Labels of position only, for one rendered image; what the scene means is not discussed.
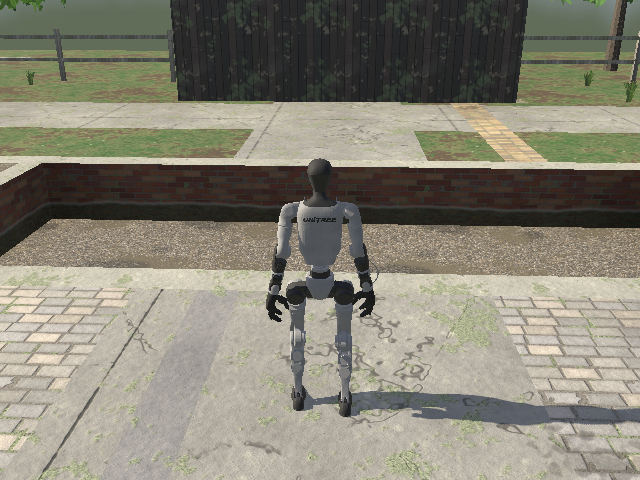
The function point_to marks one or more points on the robot left forearm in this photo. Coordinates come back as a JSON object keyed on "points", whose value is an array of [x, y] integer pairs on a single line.
{"points": [[277, 273]]}

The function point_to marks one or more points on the robot right upper arm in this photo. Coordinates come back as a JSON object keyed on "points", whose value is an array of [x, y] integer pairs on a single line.
{"points": [[351, 212]]}

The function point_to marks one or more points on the left robot hand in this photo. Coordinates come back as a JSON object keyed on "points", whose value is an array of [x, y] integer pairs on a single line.
{"points": [[270, 306]]}

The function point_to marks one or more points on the robot head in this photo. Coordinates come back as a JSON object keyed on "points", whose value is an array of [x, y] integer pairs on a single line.
{"points": [[319, 174]]}

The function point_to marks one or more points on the right robot shin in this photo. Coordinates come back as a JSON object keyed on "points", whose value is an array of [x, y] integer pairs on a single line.
{"points": [[345, 369]]}

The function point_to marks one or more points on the right robot hand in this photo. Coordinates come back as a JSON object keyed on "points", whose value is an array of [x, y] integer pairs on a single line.
{"points": [[368, 304]]}

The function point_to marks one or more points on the robot left upper arm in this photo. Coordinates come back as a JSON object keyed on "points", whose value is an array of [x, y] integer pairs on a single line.
{"points": [[288, 212]]}

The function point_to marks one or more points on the robot right forearm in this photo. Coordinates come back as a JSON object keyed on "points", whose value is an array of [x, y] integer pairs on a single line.
{"points": [[363, 271]]}

